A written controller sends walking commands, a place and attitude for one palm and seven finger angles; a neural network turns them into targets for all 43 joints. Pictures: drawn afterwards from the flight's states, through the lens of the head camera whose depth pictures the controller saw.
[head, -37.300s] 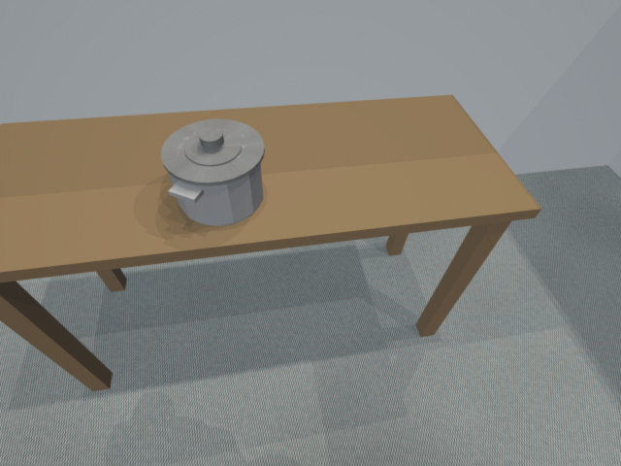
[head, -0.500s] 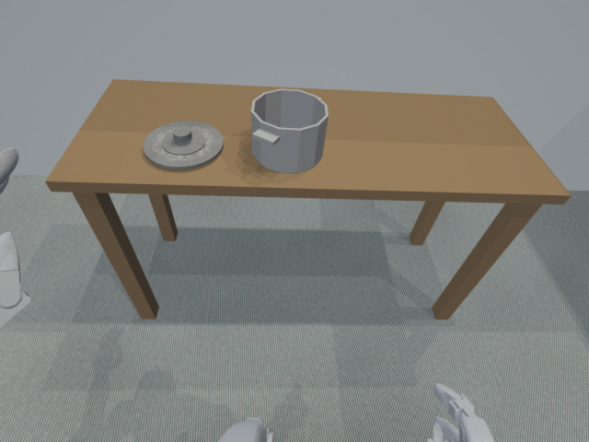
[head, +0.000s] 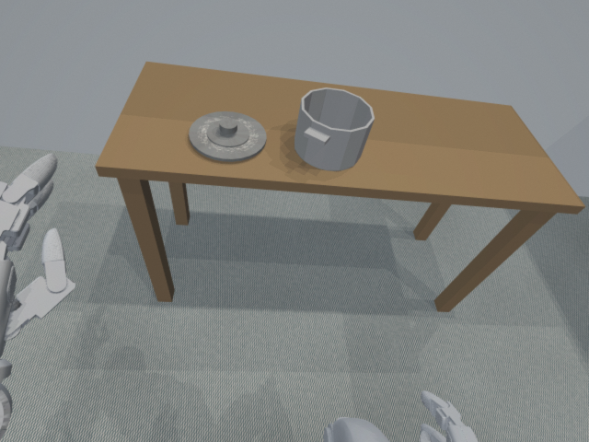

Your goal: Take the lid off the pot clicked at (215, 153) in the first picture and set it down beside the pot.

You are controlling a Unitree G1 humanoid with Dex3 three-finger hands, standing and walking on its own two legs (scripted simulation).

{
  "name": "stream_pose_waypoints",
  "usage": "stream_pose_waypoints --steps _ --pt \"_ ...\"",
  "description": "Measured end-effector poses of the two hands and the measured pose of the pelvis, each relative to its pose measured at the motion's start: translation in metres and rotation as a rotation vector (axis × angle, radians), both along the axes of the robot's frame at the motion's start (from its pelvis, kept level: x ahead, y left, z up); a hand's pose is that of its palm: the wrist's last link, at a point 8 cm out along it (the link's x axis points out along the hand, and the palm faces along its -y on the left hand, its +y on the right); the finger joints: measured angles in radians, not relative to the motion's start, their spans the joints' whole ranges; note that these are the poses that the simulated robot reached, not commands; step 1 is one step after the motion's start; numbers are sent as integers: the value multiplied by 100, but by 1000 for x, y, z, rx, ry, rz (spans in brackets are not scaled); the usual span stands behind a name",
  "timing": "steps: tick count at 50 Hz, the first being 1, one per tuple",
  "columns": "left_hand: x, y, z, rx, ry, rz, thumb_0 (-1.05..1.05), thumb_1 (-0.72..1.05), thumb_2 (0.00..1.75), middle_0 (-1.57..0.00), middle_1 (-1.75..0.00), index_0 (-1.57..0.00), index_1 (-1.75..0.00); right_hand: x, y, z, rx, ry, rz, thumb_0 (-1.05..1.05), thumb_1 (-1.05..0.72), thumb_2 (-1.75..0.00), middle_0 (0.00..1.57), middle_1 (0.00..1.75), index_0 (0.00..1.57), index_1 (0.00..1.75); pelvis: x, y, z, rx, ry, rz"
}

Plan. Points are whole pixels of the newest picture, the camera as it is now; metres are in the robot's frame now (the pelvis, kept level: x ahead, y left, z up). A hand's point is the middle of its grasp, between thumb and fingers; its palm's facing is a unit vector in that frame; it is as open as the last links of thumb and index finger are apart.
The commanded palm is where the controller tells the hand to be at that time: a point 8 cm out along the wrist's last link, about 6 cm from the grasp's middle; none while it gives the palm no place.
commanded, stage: stop stepping back and stand still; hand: left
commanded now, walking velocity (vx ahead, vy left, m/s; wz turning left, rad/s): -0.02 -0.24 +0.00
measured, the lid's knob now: (228, 126) +0.79 +0.16 -0.06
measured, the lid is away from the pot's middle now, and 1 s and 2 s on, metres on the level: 0.25 0.25 0.25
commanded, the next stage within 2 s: let the arm hang, fingers relaxed in 1.40 s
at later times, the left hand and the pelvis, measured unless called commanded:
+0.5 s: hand out of the picture +0.02 +0.32 -0.25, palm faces +0.07 -0.98 -0.19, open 7.1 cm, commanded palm none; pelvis +0.02 +0.11 -0.04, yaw +1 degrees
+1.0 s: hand (79, 422) +0.18 +0.30 -0.16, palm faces +0.01 -0.98 -0.20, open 7.3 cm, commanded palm none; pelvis +0.07 +0.14 -0.01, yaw +2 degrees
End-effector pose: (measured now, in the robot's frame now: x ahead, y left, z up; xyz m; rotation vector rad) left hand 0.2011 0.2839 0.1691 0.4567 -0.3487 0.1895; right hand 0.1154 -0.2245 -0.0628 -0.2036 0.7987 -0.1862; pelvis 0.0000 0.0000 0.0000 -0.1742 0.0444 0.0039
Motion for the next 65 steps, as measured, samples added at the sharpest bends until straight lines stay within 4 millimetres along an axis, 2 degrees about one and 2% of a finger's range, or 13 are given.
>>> stream_pose_waypoints --steps 3,6,9,13,19,24,27,32,36,42,52,59,65 --pt "22 17 -105 -223 383 120 -1 90 90 -19 -30 -20 -29 -21 10 -15 -6 105 0 0 -90 -90 20 30 20 30 -5 12 -1 6 -4 37" --pt "9 0 -218 -399 807 151 0 91 90 -19 -30 -19 -29 -48 5 -16 -74 222 -29 -1 -92 -90 20 30 20 30 -7 18 -4 31 -20 46" --pt "-39 -38 -304 -499 1192 84 0 92 90 -18 -30 -19 -29 -79 -1 -12 -148 333 -86 -1 -92 -90 20 30 20 30 -4 24 -7 50 -23 33" --pt "-114 -71 -359 -620 1529 33 -1 94 89 -19 -30 -20 -29 -120 1 -3 -224 473 -167 -1 -92 -90 20 30 20 30 4 37 -9 51 -14 26" --pt "-149 -11 -365 -614 1621 161 -6 99 89 -20 -30 -21 -29 -157 39 5 -238 670 -229 0 -91 -90 20 30 20 30 14 67 1 25 -24 41" --pt "-193 72 -380 -483 1613 357 -3 95 89 -20 -30 -21 -29 -133 65 -31 -182 625 -210 0 -90 -90 20 30 20 30 16 99 -29 115 -49 41" --pt "-178 110 -402 -396 1670 359 -2 93 89 -20 -30 -20 -29 -115 87 -66 -152 489 -183 0 -90 -90 20 30 20 30 16 128 -57 88 -62 20" --pt "-104 152 -416 -315 1526 329 0 92 89 -19 -30 -20 -29 -128 147 -137 -24 513 -164 0 -90 -90 19 30 20 30 11 156 -96 147 -98 9" --pt "-38 145 -372 -323 1326 287 1 92 89 -19 -30 -20 -29 -122 186 -133 94 589 -84 1 -91 -90 20 30 20 30 17 148 -75 169 -54 30" --pt "3 105 -307 -319 1208 203 0 91 89 -19 -30 -20 -29 -104 160 -112 130 622 -109 4 -93 -90 21 30 21 30 40 137 -38 172 14 19" --pt "-44 73 -304 -411 1432 295 -2 92 89 -20 -30 -21 -30 -7 106 -74 26 487 -129 1 -91 -90 20 30 20 30 72 141 -4 200 14 19" --pt "-80 113 -328 -434 1535 398 -2 93 89 -20 -30 -21 -30 60 124 -72 -20 375 -52 0 -91 -90 19 30 19 29 83 154 -17 160 -31 48" --pt "-92 125 -327 -425 1574 409 -1 92 89 -20 -30 -20 -29 71 155 -73 22 335 7 0 -91 -90 19 30 19 29 78 158 -15 167 -54 38"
